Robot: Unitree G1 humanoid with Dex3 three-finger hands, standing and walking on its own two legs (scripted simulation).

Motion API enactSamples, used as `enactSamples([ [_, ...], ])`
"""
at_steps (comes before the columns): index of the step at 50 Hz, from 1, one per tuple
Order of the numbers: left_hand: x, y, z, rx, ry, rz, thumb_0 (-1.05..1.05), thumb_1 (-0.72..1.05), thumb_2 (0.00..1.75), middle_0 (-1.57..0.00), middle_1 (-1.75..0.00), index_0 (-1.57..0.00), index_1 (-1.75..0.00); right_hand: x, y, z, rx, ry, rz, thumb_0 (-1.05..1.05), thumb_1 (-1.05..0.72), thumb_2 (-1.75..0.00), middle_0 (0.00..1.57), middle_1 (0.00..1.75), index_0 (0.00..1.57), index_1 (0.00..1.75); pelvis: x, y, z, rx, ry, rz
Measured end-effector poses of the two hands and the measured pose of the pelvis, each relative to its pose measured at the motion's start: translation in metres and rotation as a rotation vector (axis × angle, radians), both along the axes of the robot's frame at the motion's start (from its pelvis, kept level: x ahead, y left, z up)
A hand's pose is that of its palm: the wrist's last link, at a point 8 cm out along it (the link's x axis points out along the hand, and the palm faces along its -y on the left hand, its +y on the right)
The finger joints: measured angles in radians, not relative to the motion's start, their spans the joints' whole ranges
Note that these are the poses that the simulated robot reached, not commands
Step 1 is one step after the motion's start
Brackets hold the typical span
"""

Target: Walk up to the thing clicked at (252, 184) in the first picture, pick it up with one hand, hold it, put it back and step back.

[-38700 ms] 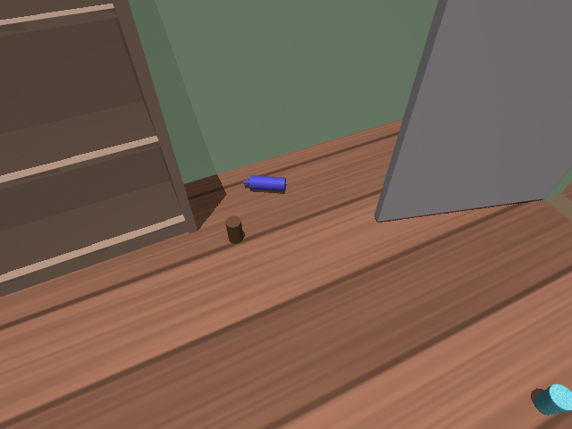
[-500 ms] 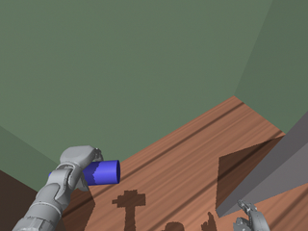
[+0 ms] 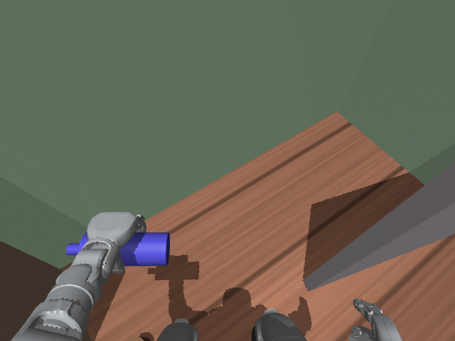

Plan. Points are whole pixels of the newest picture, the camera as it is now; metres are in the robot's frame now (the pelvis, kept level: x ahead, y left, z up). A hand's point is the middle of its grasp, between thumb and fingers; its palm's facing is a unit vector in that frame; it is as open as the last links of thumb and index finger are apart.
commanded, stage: crouch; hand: left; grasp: from above
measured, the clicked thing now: (119, 249) +0.31 +0.23 -0.14
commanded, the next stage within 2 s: lower in 1.48 s
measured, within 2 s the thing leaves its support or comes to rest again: neither
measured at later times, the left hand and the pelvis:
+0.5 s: hand (149, 251) +0.36 +0.21 -0.35, palm faces -0.49 +0.02 -0.87, open 9.6 cm; pelvis -0.05 +0.01 -0.20, yaw -1 degrees
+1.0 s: hand (159, 251) +0.40 +0.22 -0.49, palm faces -0.48 +0.00 -0.88, open 9.7 cm; pelvis -0.05 +0.01 -0.31, yaw -1 degrees
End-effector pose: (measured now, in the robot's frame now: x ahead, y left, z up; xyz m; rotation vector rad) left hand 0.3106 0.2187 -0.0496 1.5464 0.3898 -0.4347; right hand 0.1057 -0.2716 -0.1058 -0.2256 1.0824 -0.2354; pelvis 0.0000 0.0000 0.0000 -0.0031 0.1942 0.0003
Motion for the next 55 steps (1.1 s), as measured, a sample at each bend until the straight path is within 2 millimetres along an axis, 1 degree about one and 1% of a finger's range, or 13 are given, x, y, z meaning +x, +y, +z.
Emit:
enactSamples([
  [4, 0.010, -0.002, -0.040, 0.018, -0.026, -0.023, -0.01, 0.08, 0.33, -0.85, -0.29, -0.82, -0.31, -0.023, -0.008, -0.030, -0.032, 0.068, -0.007, 0.01, -0.90, -0.90, 0.20, 0.30, 0.20, 0.30, -0.009, 0.001, -0.030, -0.006, 0.088, 0.002],
  [10, 0.034, -0.004, -0.103, 0.038, -0.063, -0.018, -0.01, 0.09, 0.31, -0.83, -0.30, -0.82, -0.31, -0.067, -0.013, -0.084, -0.074, 0.167, -0.050, 0.01, -0.90, -0.90, 0.20, 0.30, 0.20, 0.30, -0.023, 0.005, -0.083, -0.014, 0.216, -0.001],
  [16, 0.054, -0.006, -0.161, 0.043, -0.080, 0.017, -0.01, 0.09, 0.32, -0.83, -0.31, -0.81, -0.32, -0.109, -0.005, -0.141, -0.072, 0.252, -0.094, 0.01, -0.90, -0.90, 0.20, 0.30, 0.20, 0.30, -0.035, 0.009, -0.136, -0.020, 0.311, -0.005],
  [21, 0.060, -0.005, -0.208, 0.039, -0.050, 0.039, -0.01, 0.09, 0.33, -0.82, -0.32, -0.80, -0.33, -0.129, 0.009, -0.181, -0.048, 0.290, -0.102, 0.01, -0.90, -0.90, 0.20, 0.30, 0.20, 0.30, -0.044, 0.012, -0.173, -0.025, 0.364, -0.002],
  [25, 0.062, -0.005, -0.245, 0.020, -0.017, 0.036, -0.01, 0.09, 0.34, -0.82, -0.33, -0.80, -0.33, -0.134, 0.016, -0.211, -0.030, 0.299, -0.085, 0.01, -0.90, -0.90, 0.20, 0.30, 0.20, 0.30, -0.049, 0.013, -0.201, -0.031, 0.400, 0.002],
  [29, 0.064, -0.007, -0.281, 0.004, 0.003, 0.012, 0.00, 0.08, 0.34, -0.82, -0.33, -0.80, -0.34, -0.131, 0.018, -0.236, -0.025, 0.302, -0.052, 0.01, -0.90, -0.90, 0.20, 0.30, 0.20, 0.30, -0.051, 0.013, -0.227, -0.040, 0.433, 0.007],
  [32, 0.069, -0.009, -0.305, -0.011, -0.004, 0.000, 0.00, 0.08, 0.34, -0.82, -0.33, -0.81, -0.33, -0.126, 0.016, -0.251, -0.031, 0.304, -0.022, 0.01, -0.90, -0.90, 0.20, 0.30, 0.20, 0.30, -0.052, 0.012, -0.244, -0.045, 0.450, 0.009],
  [36, 0.077, -0.009, -0.329, -0.023, -0.029, -0.003, 0.00, 0.07, 0.35, -0.82, -0.32, -0.81, -0.33, -0.119, 0.012, -0.266, -0.043, 0.306, 0.014, 0.01, -0.90, -0.90, 0.20, 0.30, 0.20, 0.30, -0.051, 0.011, -0.262, -0.051, 0.469, 0.014],
  [40, 0.087, -0.007, -0.348, -0.014, -0.045, 0.003, 0.00, 0.07, 0.36, -0.82, -0.32, -0.81, -0.33, -0.114, 0.007, -0.277, -0.052, 0.310, 0.040, 0.01, -0.90, -0.90, 0.20, 0.30, 0.20, 0.30, -0.049, 0.010, -0.277, -0.056, 0.480, 0.016],
  [44, 0.096, -0.005, -0.363, -0.005, -0.048, 0.026, 0.00, 0.07, 0.36, -0.82, -0.32, -0.80, -0.33, -0.113, 0.002, -0.288, -0.052, 0.319, 0.056, 0.01, -0.90, -0.90, 0.20, 0.30, 0.20, 0.30, -0.049, 0.009, -0.290, -0.059, 0.487, 0.015],
  [48, 0.101, -0.004, -0.376, 0.003, -0.035, 0.040, 0.00, 0.07, 0.38, -0.81, -0.32, -0.80, -0.33, -0.117, 0.000, -0.299, -0.042, 0.336, 0.057, 0.01, -0.90, -0.90, 0.20, 0.30, 0.20, 0.30, -0.049, 0.008, -0.301, -0.061, 0.489, 0.011],
  [55, 0.101, -0.004, -0.397, -0.010, 0.001, 0.042, 0.00, 0.06, 0.40, -0.80, -0.35, -0.79, -0.35, -0.130, 0.001, -0.316, -0.015, 0.374, 0.055, 0.01, -0.90, -0.90, 0.20, 0.30, 0.20, 0.30, -0.052, 0.006, -0.318, -0.060, 0.481, 0.008],
])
